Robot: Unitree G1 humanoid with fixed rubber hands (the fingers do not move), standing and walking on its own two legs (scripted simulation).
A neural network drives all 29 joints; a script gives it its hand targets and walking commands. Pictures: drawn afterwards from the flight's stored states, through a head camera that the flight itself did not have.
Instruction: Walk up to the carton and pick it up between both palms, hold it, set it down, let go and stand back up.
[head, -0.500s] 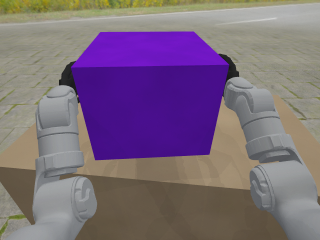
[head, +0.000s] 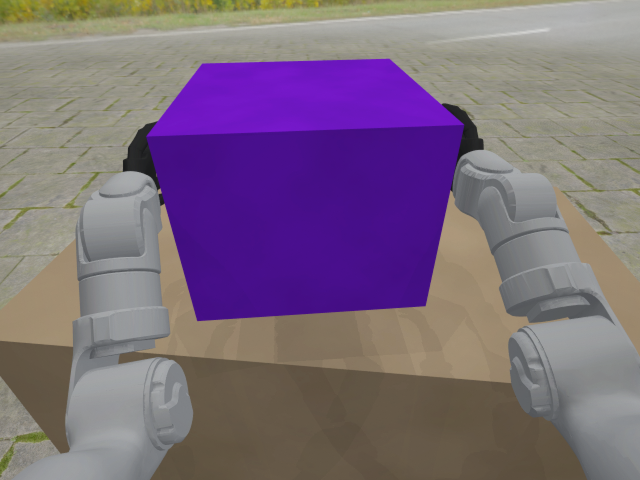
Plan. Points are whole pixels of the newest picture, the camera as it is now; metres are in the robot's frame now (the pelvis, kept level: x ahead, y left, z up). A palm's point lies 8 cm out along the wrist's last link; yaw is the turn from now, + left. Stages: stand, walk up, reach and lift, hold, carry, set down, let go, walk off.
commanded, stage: hold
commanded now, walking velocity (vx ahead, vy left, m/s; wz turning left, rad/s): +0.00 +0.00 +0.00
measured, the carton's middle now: (304, 174) +0.44 +0.00 +0.24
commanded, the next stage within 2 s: none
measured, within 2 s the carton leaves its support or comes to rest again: neither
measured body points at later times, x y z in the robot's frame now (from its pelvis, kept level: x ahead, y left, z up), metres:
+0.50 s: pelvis +0.00 +0.00 +0.00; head -0.09 +0.01 +0.44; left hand +0.37 +0.19 +0.28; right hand +0.38 -0.18 +0.29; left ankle +0.00 +0.15 -0.75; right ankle +0.04 -0.14 -0.75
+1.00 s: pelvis -0.02 -0.01 +0.00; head -0.10 +0.00 +0.44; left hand +0.37 +0.19 +0.29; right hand +0.37 -0.19 +0.30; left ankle +0.00 +0.15 -0.75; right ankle +0.04 -0.14 -0.75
